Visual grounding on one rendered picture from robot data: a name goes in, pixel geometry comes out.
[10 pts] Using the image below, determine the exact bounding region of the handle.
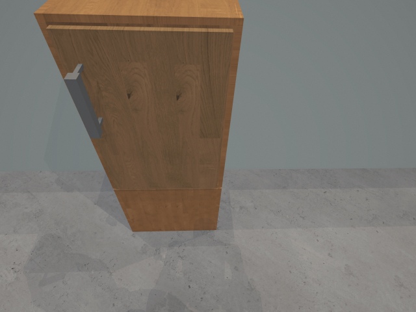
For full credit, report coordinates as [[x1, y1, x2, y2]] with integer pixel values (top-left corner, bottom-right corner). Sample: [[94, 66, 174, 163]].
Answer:
[[64, 64, 103, 138]]

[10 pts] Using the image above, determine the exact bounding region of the cupboard door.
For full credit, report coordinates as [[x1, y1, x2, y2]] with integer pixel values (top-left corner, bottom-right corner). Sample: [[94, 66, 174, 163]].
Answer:
[[46, 25, 233, 189]]

